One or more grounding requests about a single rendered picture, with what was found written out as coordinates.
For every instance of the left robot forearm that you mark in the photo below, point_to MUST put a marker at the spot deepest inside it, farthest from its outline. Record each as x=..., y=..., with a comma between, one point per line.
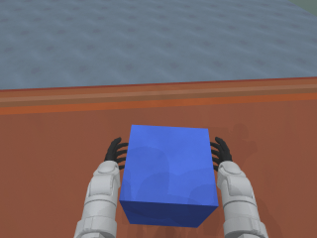
x=99, y=209

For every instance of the carton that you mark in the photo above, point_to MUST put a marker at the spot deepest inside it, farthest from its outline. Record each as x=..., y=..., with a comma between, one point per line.
x=168, y=177

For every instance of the left robot hand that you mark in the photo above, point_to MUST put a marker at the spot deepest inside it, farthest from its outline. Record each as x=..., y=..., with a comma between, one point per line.
x=112, y=152

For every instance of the right robot hand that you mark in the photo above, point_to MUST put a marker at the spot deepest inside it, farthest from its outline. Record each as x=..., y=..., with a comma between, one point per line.
x=223, y=153

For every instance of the right robot forearm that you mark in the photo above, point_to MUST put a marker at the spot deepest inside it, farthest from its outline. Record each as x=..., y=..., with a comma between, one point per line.
x=241, y=214

